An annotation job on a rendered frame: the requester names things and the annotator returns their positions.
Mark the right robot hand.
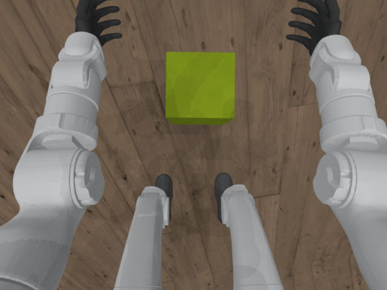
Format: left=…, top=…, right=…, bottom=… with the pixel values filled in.
left=286, top=0, right=342, bottom=56

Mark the left robot foot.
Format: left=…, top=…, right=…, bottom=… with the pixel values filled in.
left=155, top=174, right=173, bottom=221

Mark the left robot hand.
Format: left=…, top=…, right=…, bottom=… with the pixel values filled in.
left=75, top=0, right=122, bottom=47

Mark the robot left thigh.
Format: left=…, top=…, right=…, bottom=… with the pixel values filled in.
left=113, top=193, right=169, bottom=290

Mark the left robot forearm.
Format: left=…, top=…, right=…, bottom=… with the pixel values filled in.
left=13, top=31, right=107, bottom=201

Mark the right robot forearm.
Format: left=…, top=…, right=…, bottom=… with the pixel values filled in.
left=309, top=34, right=387, bottom=153

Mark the left robot upper arm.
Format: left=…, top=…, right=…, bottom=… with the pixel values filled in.
left=0, top=147, right=105, bottom=290

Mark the right robot upper arm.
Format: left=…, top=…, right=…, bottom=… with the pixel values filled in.
left=313, top=148, right=387, bottom=290

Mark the carton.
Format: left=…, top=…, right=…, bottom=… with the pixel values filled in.
left=166, top=52, right=235, bottom=124

